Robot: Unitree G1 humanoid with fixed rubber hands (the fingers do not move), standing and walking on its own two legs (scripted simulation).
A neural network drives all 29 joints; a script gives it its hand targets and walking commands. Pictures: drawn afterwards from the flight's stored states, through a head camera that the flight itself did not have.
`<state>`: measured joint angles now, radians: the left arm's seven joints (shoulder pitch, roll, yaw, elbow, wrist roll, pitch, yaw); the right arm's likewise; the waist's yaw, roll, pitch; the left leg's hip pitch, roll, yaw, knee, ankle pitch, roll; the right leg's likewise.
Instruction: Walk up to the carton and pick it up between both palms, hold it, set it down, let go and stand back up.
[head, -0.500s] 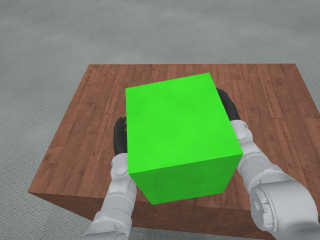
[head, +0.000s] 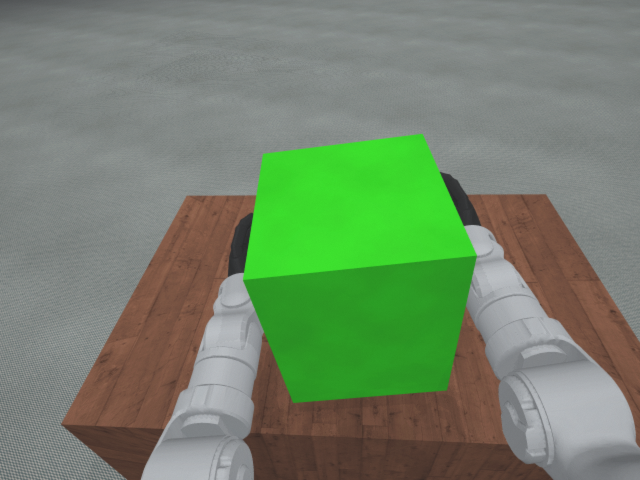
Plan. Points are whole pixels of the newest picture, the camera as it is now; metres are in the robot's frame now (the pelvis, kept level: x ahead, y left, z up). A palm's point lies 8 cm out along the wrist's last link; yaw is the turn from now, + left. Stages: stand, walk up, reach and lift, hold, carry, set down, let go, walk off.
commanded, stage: reach and lift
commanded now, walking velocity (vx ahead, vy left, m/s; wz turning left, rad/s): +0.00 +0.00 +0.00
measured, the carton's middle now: (355, 273) +0.37 +0.02 +0.12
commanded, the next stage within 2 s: hold in 1.52 s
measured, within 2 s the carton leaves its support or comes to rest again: neither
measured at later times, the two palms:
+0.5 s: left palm (235, 251) +0.37 +0.17 +0.15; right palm (469, 227) +0.40 -0.12 +0.17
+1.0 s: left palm (249, 236) +0.38 +0.15 +0.17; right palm (490, 223) +0.39 -0.14 +0.18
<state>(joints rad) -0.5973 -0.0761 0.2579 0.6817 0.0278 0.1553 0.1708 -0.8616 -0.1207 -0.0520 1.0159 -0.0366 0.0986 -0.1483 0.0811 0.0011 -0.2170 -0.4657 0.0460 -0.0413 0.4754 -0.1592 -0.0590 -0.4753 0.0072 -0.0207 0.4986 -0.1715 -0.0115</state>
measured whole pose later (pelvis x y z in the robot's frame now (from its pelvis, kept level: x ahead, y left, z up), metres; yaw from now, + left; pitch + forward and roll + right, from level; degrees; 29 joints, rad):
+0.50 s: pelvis -0.01 +0.02 +0.00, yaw +1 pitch +2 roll +0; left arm -0.73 -0.05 0.26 0.68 0.11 0.41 0.13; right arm -0.86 -0.11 -0.16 1.00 -0.01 0.23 -0.15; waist 0.03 -0.05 -0.15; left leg -0.34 0.02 -0.04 0.48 -0.16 -0.03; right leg -0.33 -0.02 -0.02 0.46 -0.16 0.01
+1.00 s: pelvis -0.01 +0.02 +0.00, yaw +0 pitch +1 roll -1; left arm -0.75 -0.04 0.26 0.64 0.09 0.47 0.12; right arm -0.86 -0.11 -0.16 0.90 0.04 0.34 -0.18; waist -0.01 -0.01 -0.15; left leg -0.33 0.03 -0.04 0.48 -0.17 -0.03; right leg -0.31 -0.01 -0.02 0.45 -0.16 0.01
